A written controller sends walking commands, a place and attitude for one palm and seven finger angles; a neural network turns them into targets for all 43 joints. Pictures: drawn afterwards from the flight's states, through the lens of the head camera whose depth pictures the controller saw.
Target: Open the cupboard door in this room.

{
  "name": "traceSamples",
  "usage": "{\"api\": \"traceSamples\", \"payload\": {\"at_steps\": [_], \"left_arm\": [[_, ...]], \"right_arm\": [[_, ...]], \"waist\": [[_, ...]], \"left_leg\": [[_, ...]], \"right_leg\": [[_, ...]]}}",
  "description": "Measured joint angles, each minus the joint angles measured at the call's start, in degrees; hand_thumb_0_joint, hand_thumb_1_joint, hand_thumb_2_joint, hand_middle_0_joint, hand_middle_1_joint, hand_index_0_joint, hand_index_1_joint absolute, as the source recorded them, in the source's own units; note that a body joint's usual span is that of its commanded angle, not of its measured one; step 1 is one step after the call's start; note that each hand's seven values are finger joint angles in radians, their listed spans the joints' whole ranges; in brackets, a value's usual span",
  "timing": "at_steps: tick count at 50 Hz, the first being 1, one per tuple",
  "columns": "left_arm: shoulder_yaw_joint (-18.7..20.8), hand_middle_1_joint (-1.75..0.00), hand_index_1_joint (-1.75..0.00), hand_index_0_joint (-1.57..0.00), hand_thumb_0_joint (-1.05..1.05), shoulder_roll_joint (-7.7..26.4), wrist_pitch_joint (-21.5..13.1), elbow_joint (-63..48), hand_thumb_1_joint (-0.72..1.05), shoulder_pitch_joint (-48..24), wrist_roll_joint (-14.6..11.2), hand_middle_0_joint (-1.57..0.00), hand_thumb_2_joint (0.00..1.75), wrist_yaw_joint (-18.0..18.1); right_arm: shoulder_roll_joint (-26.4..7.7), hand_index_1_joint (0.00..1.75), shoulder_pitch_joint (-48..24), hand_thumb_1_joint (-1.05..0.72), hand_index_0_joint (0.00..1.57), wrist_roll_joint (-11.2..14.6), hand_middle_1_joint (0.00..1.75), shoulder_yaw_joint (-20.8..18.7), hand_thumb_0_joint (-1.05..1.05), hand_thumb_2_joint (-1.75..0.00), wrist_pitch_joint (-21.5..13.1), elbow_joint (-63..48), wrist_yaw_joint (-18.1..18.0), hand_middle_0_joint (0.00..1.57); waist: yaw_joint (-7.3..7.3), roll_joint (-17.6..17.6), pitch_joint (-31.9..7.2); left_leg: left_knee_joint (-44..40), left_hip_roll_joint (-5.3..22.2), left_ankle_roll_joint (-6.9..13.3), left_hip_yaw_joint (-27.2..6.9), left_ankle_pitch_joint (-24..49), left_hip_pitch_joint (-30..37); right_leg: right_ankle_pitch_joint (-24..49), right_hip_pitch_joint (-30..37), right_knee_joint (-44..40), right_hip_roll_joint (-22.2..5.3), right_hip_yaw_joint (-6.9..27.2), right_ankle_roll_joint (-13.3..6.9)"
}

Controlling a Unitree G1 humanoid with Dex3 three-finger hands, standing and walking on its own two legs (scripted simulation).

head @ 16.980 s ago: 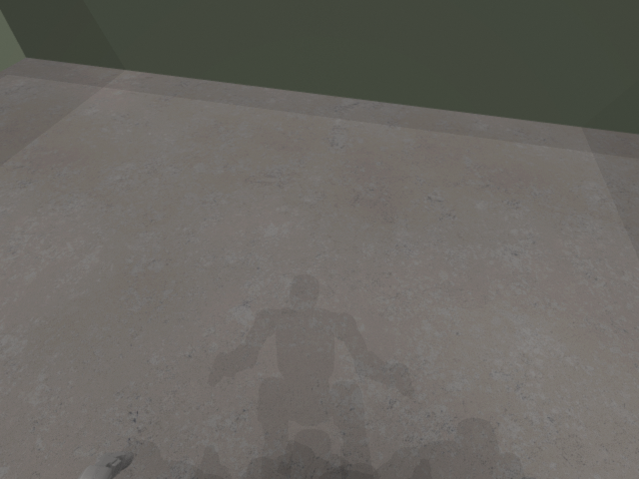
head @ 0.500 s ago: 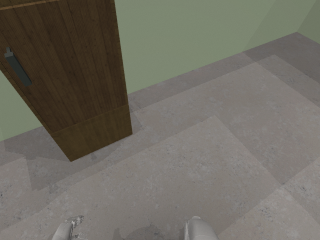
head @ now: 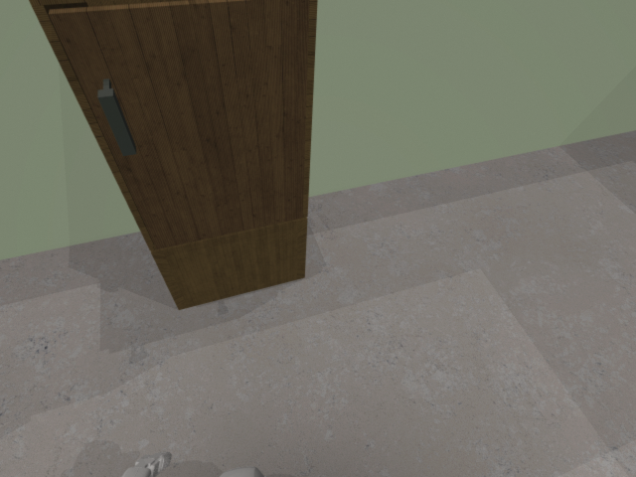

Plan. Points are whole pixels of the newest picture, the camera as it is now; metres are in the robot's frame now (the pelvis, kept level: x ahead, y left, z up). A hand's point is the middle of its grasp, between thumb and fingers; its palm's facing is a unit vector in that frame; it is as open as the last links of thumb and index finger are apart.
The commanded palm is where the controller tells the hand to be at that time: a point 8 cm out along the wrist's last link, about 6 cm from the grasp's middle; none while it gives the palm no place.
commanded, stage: turn to face it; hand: left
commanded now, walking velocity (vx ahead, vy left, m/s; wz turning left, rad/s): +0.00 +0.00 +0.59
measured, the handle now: (118, 117) +0.68 +0.40 +0.04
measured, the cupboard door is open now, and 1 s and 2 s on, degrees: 0 0 0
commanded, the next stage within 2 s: take the last steps up to it in 0.66 s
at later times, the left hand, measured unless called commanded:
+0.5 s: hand out of the picture +0.00 +0.24 -0.15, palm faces +0.23 -0.94 -0.26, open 7.4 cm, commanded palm none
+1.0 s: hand out of the picture -0.11 +0.10 -0.13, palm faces +0.43 -0.87 -0.25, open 7.3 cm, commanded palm none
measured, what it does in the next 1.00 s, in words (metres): steps on the spot, turning left: left foot, then right foot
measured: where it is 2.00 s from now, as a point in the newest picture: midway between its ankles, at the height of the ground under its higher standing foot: outside the picture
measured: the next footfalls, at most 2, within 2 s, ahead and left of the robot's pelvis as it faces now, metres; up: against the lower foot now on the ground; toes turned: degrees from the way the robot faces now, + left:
left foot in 0.02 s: +0.06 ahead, +0.10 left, +0.00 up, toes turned +9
right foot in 0.68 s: +0.02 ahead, -0.13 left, +0.00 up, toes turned +14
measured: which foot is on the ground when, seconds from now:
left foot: up 0.00-0.00, down 0.02-0.68, up 0.70-1.00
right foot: down 0.00-0.02, up 0.04-0.66, down 0.68-1.00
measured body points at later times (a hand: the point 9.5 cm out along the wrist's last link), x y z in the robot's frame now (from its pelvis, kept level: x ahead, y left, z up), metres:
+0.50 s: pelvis -0.03 +0.01 +0.02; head -0.01 +0.03 +0.47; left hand -0.01 +0.29 -0.13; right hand +0.08 -0.21 -0.12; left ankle +0.02 +0.10 -0.72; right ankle -0.01 -0.15 -0.66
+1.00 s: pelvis -0.05 -0.08 +0.03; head -0.04 -0.11 +0.48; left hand -0.13 +0.14 -0.11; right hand +0.05 -0.31 -0.14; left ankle -0.16 +0.08 -0.64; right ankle -0.02 -0.14 -0.72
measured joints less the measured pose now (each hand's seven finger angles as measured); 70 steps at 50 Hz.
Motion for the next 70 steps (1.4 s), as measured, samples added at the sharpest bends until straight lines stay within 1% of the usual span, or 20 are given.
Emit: {"api": "traceSamples", "payload": {"at_steps": [1, 2, 3, 5, 7, 10, 17, 22, 27, 31, 33, 35, 38, 41, 44, 52, 60, 63, 66, 70], "left_arm": [[0.3, -0.30, -0.30, -0.20, -0.01, 0.8, 0.3, -0.1, 0.91, 0.5, -0.2, -0.20, 0.89, 0.0], [0.7, -0.30, -0.30, -0.20, -0.01, 1.8, 0.8, 0.0, 0.91, 0.8, -0.4, -0.20, 0.89, -0.1], [1.1, -0.30, -0.30, -0.20, -0.01, 2.6, 1.5, 0.0, 0.91, 1.1, -0.5, -0.20, 0.89, -0.1], [1.6, -0.30, -0.30, -0.20, 0.00, 3.6, 2.9, 0.4, 0.91, 1.5, -0.5, -0.20, 0.89, 0.0], [1.8, -0.30, -0.30, -0.20, 0.00, 3.9, 3.5, 0.9, 0.91, 1.6, -0.4, -0.20, 0.89, -0.2], [1.8, -0.30, -0.30, -0.20, 0.01, 3.8, 3.2, 0.9, 0.91, 1.9, -0.4, -0.19, 0.89, -0.8], [1.4, -0.30, -0.30, -0.20, 0.01, 3.7, 2.8, 1.4, 0.91, 3.2, -0.6, -0.20, 0.90, -0.6], [1.0, -0.30, -0.30, -0.20, 0.01, 3.0, 3.1, 2.0, 0.90, 3.2, -0.7, -0.20, 0.90, -0.5], [0.2, -0.30, -0.30, -0.20, 0.01, 1.3, 3.0, 1.5, 0.90, 2.2, -0.9, -0.20, 0.90, -0.5], [-0.5, -0.30, -0.30, -0.20, 0.01, -0.4, 2.3, 0.8, 0.90, 1.8, -1.2, -0.20, 0.89, -0.4], [-0.8, -0.30, -0.30, -0.20, 0.01, -1.1, 1.5, 0.3, 0.90, 2.3, -1.3, -0.20, 0.89, -0.5], [-1.0, -0.30, -0.30, -0.20, 0.01, -2.2, 0.7, 0.3, 0.90, 2.9, -0.8, -0.20, 0.89, -0.3], [-1.5, -0.30, -0.30, -0.20, 0.01, -3.4, 0.8, 0.2, 0.90, 4.6, -0.7, -0.20, 0.89, -0.2], [-1.7, -0.30, -0.30, -0.20, 0.01, -4.0, 0.5, 1.0, 0.90, 6.1, -0.9, -0.20, 0.89, -0.2], [-1.6, -0.30, -0.30, -0.20, 0.01, -4.1, -0.6, 2.2, 0.91, 7.4, -0.9, -0.20, 0.89, -0.1], [-2.0, -0.30, -0.30, -0.20, 0.01, -4.7, -3.3, 5.5, 0.91, 13.0, -0.3, -0.20, 0.89, -1.0], [-1.5, -0.30, -0.30, -0.20, 0.01, -4.5, -3.0, 11.2, 0.90, 18.4, 0.1, -0.20, 0.89, -1.4], [-1.3, -0.30, -0.30, -0.20, 0.01, -4.4, -1.9, 13.3, 0.90, 20.1, -0.5, -0.20, 0.89, -1.5], [-1.1, -0.30, -0.30, -0.20, 0.01, -4.0, 0.1, 14.5, 0.90, 19.9, -0.2, -0.20, 0.89, -1.8], [-0.5, -0.30, -0.30, -0.20, 0.01, -3.4, 0.3, 13.3, 0.90, 16.8, 0.3, -0.20, 0.89, -2.5]], "right_arm": [[-0.5, 0.30, -0.1, -0.91, 0.20, -0.1, 0.30, -0.1, 0.01, -0.90, -0.3, -0.7, 0.1, 0.20], [-0.7, 0.30, -0.4, -0.91, 0.20, -0.2, 0.30, -0.3, 0.01, -0.90, -0.7, -1.2, 0.2, 0.20], [-0.8, 0.30, -0.7, -0.91, 0.20, -0.4, 0.30, -0.3, 0.01, -0.90, -1.1, -1.8, 0.2, 0.20], [-1.1, 0.29, -0.9, -0.91, 0.20, -0.6, 0.30, 0.1, 0.01, -0.90, -1.7, -2.5, 0.0, 0.20], [-1.3, 0.30, -0.8, -0.91, 0.20, -0.7, 0.30, 0.3, 0.01, -0.90, -1.8, -2.9, -0.6, 0.20], [-1.5, 0.30, -0.3, -0.90, 0.20, -0.5, 0.30, 0.9, 0.01, -0.90, -1.9, -2.8, -1.1, 0.20], [0.2, 0.30, 0.9, -0.90, 0.20, 0.0, 0.30, 1.5, 0.01, -0.90, -2.0, -2.3, -1.0, 0.20], [1.4, 0.30, 1.5, -0.90, 0.21, -0.1, 0.30, 1.6, 0.01, -0.90, -1.6, -1.7, -0.8, 0.20], [1.4, 0.30, 1.8, -0.90, 0.21, -0.5, 0.30, 1.4, 0.01, -0.90, -1.0, -1.0, -0.6, 0.20], [0.7, 0.30, 2.0, -0.90, 0.21, -0.7, 0.30, 0.9, 0.01, -0.90, -0.5, -0.4, -0.6, 0.20], [0.3, 0.30, 2.2, -0.90, 0.21, -0.6, 0.30, 0.6, 0.01, -0.90, -0.1, 0.0, -0.5, 0.20], [-0.4, 0.30, 2.3, -0.90, 0.21, -0.3, 0.30, 0.0, 0.01, -0.90, 0.4, 0.4, -0.6, 0.20], [-1.2, 0.30, 2.8, -0.90, 0.20, -0.4, 0.30, -0.8, 0.01, -0.90, 1.5, 1.0, -0.5, 0.20], [-2.1, 0.30, 3.0, -0.90, 0.20, -0.7, 0.30, -1.2, 0.01, -0.90, 1.6, 1.4, -0.3, 0.20], [-2.6, 0.30, 4.0, -0.90, 0.20, -1.0, 0.30, -1.4, 0.01, -0.90, 1.2, 2.0, -0.2, 0.20], [-2.2, 0.29, 5.0, -0.91, 0.20, -1.3, 0.30, -0.8, 0.01, -0.90, 0.5, 5.2, 0.2, 0.19], [0.7, 0.29, 0.3, -0.91, 0.20, -0.5, 0.30, 0.9, 0.01, -0.90, -1.7, 5.0, -0.1, 0.19], [1.9, 0.30, -0.9, -0.91, 0.20, -0.2, 0.30, 1.6, 0.01, -0.90, -3.8, 4.0, -0.6, 0.19], [3.8, 0.30, -0.7, -0.92, 0.20, -0.1, 0.30, 1.3, 0.00, -0.90, -5.0, 3.2, -1.5, 0.20], [2.6, 0.30, 2.0, -0.95, 0.21, -0.2, 0.30, 0.9, -0.02, -0.90, -5.8, 3.1, -2.4, 0.20]], "waist": [[0.10, -0.2, -0.1], [0.26, -1.4, -0.1], [0.53, -2.2, 0.1], [0.96, -2.5, 0.4], [0.92, -1.8, 0.6], [1.24, -1.0, 0.8], [1.41, -0.8, -0.1], [0.86, -0.8, -1.1], [-0.16, 0.6, -1.4], [-0.77, 1.9, -1.8], [-0.67, 2.4, -2.2], [-0.38, 3.6, -2.3], [-0.13, 3.7, -2.6], [0.05, 3.4, -2.6], [0.00, 3.5, -3.1], [2.72, 2.8, -5.2], [5.99, 0.7, -4.7], [5.60, 0.6, -4.9], [4.49, -0.9, -4.7], [2.74, -0.6, -5.0]], "left_leg": [[-4.2, -0.1, 0.6, 0.4, 2.7, 1.6], [-4.7, -1.1, 2.7, 0.8, 2.6, 1.5], [-3.9, -1.8, 4.6, 0.9, 2.1, 0.9], [-4.4, -2.4, 6.9, 0.6, 2.2, 0.7], [-7.7, -3.0, 7.4, -0.4, 4.4, 1.4], [-14.2, -4.3, 7.7, -1.8, 8.4, 3.3], [-22.5, -6.9, 8.3, -4.3, 13.9, 6.2], [-23.4, -8.2, 8.1, -5.9, 15.4, 6.2], [-22.8, -8.7, 7.1, -8.0, 16.6, 4.7], [-21.8, -8.8, 5.6, -9.7, 17.4, 2.8], [-20.7, -9.0, 4.6, -10.4, 17.6, 1.5], [-16.1, -8.8, 3.5, -11.3, 12.7, -0.9], [0.3, -9.3, 2.6, -10.3, 1.8, -6.1], [13.0, -7.7, 1.6, -9.1, 3.4, -8.4], [17.0, -5.1, 0.5, -8.9, 6.7, -7.3], [7.1, -0.4, -0.1, -6.4, 6.0, 0.5], [-11.0, -1.1, 1.8, -1.8, 1.2, 6.5], [-20.3, -1.4, 2.7, -0.2, 6.3, 10.6], [-19.2, -2.1, 4.1, 1.4, 6.7, 12.2], [-23.7, -2.8, 4.5, 1.9, 7.1, 16.1]], "right_leg": [[-0.9, -0.7, 1.9, -0.6, -0.6, 0.5], [-2.2, -1.9, 4.6, -1.7, 0.1, 0.9], [-6.8, -3.9, 8.7, -1.6, 2.6, 1.6], [-11.3, -8.2, 18.4, 0.7, 8.1, 2.1], [-9.1, -11.4, 25.6, 2.5, 11.6, 2.4], [-3.4, -14.3, 30.7, 3.7, 14.8, 3.2], [1.2, -14.2, 30.5, 4.2, 17.9, 4.6], [-0.3, -11.9, 25.8, 4.3, 18.1, 4.7], [-4.5, -8.7, 17.2, 5.5, 17.6, 3.5], [-5.4, -4.8, 7.9, 7.0, 17.1, 2.0], [-2.3, -1.3, 0.2, 7.5, 16.6, 1.3], [-0.1, 0.5, -4.2, 8.2, 15.5, -1.0], [1.8, 1.2, -5.3, 7.4, 13.8, -3.4], [3.8, 2.6, -8.3, 6.7, 12.8, -3.9], [5.2, 3.5, -10.9, 6.6, 11.3, -4.2], [7.5, 4.5, -15.7, 6.7, 9.0, -4.6], [7.2, 5.4, -16.0, 6.4, 8.6, -3.2], [3.6, 3.9, -10.5, 6.7, 8.9, -2.0], [-4.4, -1.6, 4.2, 6.1, 11.5, -1.9], [-0.1, -10.1, 19.5, 5.0, 13.1, -1.3]]}}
